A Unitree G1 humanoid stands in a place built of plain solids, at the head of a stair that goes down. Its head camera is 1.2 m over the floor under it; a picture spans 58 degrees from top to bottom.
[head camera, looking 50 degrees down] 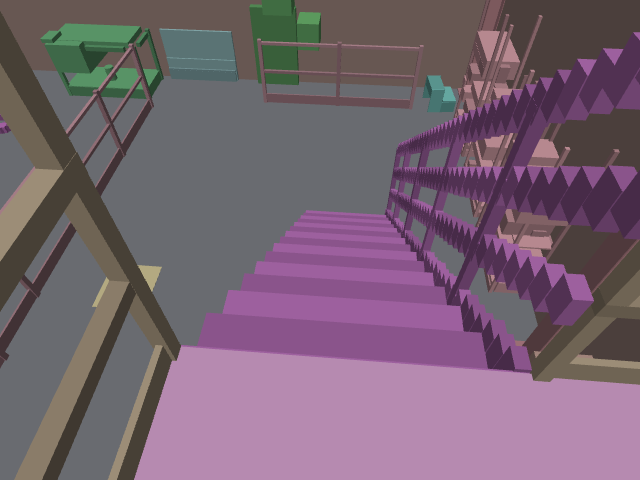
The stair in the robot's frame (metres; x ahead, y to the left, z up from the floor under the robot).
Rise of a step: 0.19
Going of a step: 0.23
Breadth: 1.05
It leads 5 degrees to the right of straight ahead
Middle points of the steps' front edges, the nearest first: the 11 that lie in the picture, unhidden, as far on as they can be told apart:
0.56 -0.08 0.00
0.78 -0.10 -0.19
1.01 -0.12 -0.39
1.23 -0.14 -0.58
1.46 -0.16 -0.77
1.69 -0.18 -0.97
1.91 -0.20 -1.16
2.14 -0.21 -1.35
2.36 -0.23 -1.55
2.59 -0.25 -1.74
2.82 -0.27 -1.93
